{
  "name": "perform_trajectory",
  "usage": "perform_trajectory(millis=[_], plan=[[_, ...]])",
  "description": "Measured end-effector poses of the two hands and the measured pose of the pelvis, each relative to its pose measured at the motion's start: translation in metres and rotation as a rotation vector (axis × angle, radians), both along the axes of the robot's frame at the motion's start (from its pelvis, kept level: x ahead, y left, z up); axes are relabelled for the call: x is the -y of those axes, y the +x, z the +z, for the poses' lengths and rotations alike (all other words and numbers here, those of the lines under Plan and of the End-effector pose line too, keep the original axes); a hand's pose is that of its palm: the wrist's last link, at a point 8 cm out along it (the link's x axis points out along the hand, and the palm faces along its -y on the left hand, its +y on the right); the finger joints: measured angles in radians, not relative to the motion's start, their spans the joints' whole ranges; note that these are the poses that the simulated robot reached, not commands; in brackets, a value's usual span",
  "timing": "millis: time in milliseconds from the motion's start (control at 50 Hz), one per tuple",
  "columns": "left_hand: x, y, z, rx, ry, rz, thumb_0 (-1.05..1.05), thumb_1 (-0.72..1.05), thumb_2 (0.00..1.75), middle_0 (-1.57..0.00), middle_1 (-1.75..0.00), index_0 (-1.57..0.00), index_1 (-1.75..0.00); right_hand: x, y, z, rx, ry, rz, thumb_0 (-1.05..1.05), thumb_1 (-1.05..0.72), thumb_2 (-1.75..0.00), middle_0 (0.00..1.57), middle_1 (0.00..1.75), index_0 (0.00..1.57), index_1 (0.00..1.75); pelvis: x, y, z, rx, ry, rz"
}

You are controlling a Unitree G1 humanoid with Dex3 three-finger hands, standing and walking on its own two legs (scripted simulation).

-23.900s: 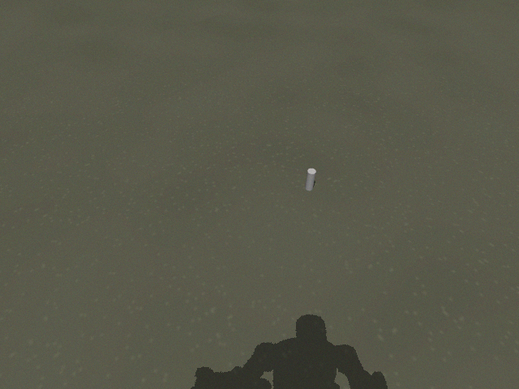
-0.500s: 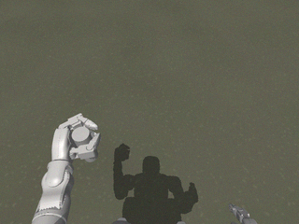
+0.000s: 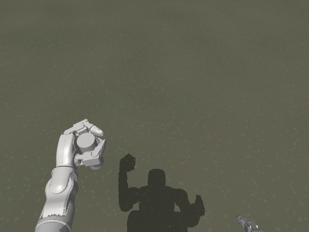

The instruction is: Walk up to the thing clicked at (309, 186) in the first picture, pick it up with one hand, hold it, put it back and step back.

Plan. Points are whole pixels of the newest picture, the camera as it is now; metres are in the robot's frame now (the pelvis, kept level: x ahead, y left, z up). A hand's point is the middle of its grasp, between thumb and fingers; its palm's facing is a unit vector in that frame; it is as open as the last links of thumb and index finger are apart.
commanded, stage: hold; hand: left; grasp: from the side
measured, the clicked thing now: (91, 152) +0.33 +0.18 +0.01
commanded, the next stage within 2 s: none
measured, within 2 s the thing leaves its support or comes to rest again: neither
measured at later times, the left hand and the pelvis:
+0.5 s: hand (94, 148) +0.32 +0.16 +0.06, palm faces +0.07 -1.00 -0.03, open 5.5 cm; pelvis -0.01 +0.00 +0.01, yaw +0 degrees
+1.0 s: hand (94, 152) +0.31 +0.16 +0.06, palm faces +0.08 -1.00 -0.02, open 5.5 cm; pelvis -0.01 -0.01 +0.01, yaw +0 degrees
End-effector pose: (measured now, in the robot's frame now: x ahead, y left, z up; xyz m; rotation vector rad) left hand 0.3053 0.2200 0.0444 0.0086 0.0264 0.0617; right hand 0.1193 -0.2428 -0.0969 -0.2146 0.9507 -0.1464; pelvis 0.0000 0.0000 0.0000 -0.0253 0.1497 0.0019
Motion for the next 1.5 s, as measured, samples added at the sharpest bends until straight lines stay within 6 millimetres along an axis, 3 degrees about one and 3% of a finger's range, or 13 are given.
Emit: perform_trajectory(millis=[380,820,1500], plan=[[0.004,-0.009,0.014,0.011,0.015,0.009,0.08,0.17,1.1,-0.99,-1.13,-1.01,-1.13,-0.002,-0.001,0.009,0.026,0.008,0.0,0.01,-0.9,-0.89,0.2,0.3,0.2,0.3,0.0,-0.005,0.007,0.042,0.004,0.001],[0.009,-0.024,0.015,0.017,0.005,0.018,0.08,0.17,1.1,-0.99,-1.13,-1.0,-1.13,0.003,-0.005,0.011,0.044,0.009,0.011,0.01,-0.9,-0.9,0.2,0.3,0.2,0.3,0.005,-0.013,0.01,0.059,0.01,0.003],[0.002,-0.023,0.019,0.029,0.015,0.014,0.08,0.17,1.1,-0.99,-1.14,-1.0,-1.13,-0.004,0.0,0.012,0.054,0.015,0.011,0.01,-0.9,-0.9,0.2,0.3,0.2,0.3,0.0,-0.01,0.01,0.06,0.007,0.003]])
